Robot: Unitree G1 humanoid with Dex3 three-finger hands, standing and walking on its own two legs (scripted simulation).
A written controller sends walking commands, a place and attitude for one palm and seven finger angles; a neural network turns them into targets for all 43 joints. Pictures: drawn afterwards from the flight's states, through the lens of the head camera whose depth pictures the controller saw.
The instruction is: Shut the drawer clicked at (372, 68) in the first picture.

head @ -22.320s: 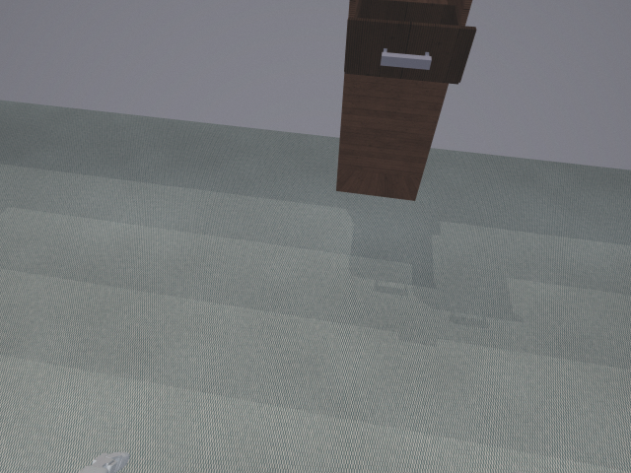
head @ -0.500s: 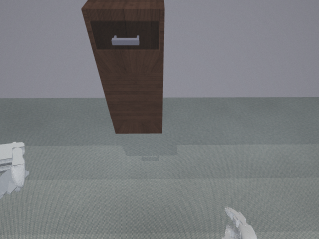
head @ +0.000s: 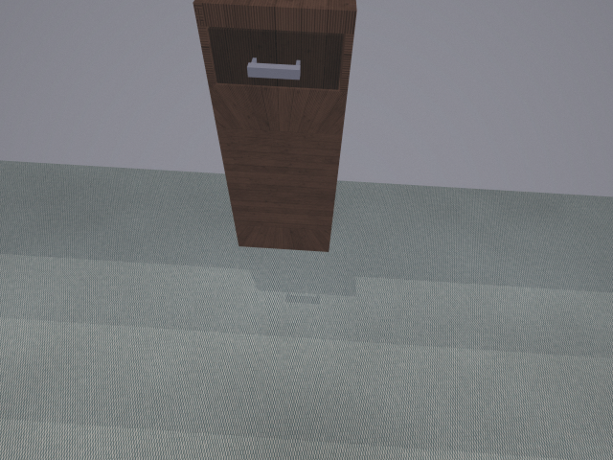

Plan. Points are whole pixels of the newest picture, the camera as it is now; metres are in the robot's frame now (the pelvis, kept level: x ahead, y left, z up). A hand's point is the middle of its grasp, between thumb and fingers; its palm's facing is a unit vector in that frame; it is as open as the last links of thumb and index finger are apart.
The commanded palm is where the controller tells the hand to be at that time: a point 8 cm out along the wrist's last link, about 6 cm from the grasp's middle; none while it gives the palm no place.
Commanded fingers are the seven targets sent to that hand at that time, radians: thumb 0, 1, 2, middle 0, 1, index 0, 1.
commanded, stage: let the arm hang, fingers relaxed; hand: left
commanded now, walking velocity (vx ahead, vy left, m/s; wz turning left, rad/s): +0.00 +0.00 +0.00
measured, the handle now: (275, 66) +0.97 +0.15 +0.03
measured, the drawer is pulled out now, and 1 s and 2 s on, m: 0.00 0.00 0.00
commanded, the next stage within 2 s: look to check the result in 0.62 s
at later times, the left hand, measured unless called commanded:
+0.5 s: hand out of the picture +0.00 +0.17 -0.17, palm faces +0.00 -0.98 -0.18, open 7.3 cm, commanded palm none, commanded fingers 0.00 0.90 0.90 -0.20 -0.30 -0.20 -0.30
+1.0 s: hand out of the picture +0.01 +0.16 -0.17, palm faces +0.01 -0.98 -0.18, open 7.4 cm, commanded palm none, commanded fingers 0.00 0.90 0.90 -0.20 -0.30 -0.20 -0.30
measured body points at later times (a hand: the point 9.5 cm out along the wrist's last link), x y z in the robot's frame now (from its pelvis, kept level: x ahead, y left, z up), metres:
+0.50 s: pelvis +0.01 +0.01 +0.00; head +0.01 +0.01 +0.45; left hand +0.01 +0.22 -0.16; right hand -0.04 -0.18 -0.16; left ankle +0.01 +0.12 -0.74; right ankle +0.04 -0.10 -0.74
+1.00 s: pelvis +0.02 +0.00 +0.00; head +0.04 -0.01 +0.45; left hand +0.01 +0.21 -0.16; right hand -0.02 -0.19 -0.16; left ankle +0.01 +0.12 -0.74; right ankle +0.04 -0.10 -0.74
